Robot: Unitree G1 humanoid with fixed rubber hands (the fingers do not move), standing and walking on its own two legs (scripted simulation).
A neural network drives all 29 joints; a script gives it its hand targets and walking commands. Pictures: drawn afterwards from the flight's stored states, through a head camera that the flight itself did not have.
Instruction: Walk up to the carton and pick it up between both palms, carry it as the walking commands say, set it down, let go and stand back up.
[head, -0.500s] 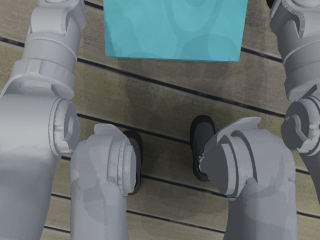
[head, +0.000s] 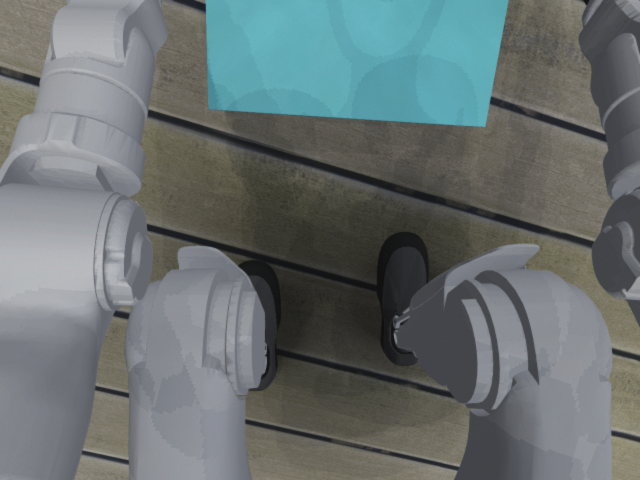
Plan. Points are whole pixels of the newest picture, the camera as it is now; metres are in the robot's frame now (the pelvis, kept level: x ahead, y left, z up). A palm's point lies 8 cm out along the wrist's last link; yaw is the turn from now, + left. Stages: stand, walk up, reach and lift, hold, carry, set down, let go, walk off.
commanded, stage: set down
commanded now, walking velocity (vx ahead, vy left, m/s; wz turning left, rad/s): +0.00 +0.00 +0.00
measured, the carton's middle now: out of the picture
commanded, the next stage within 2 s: let go in 1.72 s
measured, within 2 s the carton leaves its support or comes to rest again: neither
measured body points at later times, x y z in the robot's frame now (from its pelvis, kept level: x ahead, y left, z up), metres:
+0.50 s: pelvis -0.01 +0.00 +0.02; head +0.37 -0.02 +0.25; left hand +0.59 +0.17 -0.13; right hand +0.56 -0.27 -0.13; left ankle +0.09 +0.11 -0.31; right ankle +0.12 -0.11 -0.31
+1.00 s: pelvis -0.02 +0.00 +0.14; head +0.36 -0.02 +0.36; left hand +0.60 +0.18 +0.01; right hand +0.57 -0.28 +0.02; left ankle +0.09 +0.11 -0.31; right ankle +0.12 -0.11 -0.31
